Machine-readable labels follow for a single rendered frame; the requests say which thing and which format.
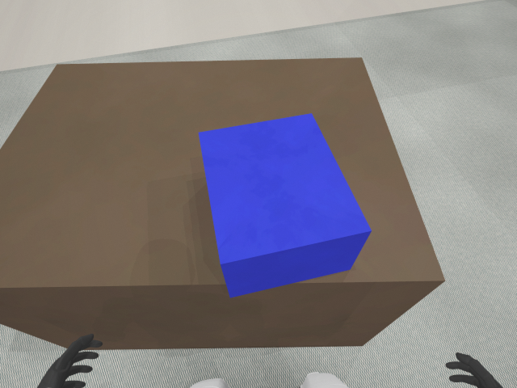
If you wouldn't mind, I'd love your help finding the left robot hand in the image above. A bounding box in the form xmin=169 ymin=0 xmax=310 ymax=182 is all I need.
xmin=37 ymin=334 xmax=103 ymax=388

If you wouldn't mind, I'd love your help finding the carton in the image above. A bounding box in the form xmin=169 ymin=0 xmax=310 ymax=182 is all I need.
xmin=199 ymin=113 xmax=372 ymax=297

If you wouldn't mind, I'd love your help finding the pedestal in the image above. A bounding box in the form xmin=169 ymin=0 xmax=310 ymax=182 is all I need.
xmin=0 ymin=57 xmax=445 ymax=350

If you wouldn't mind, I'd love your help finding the right robot hand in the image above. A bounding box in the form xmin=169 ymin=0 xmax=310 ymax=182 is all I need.
xmin=446 ymin=352 xmax=502 ymax=388

